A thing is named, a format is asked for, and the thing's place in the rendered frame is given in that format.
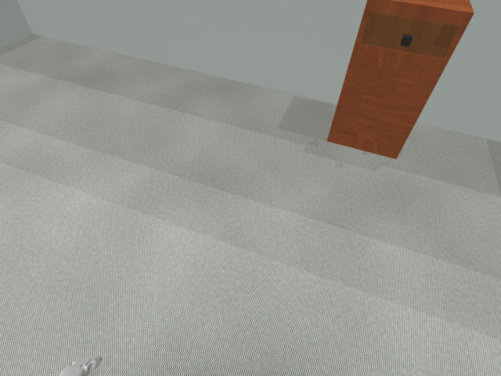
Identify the handle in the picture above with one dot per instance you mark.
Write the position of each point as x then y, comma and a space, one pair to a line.
406, 40

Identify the cabinet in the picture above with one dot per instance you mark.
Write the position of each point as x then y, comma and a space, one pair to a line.
385, 90

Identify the drawer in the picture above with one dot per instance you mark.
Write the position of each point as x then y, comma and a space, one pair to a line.
429, 38

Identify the left robot hand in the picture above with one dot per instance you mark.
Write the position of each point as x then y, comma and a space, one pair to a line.
82, 366

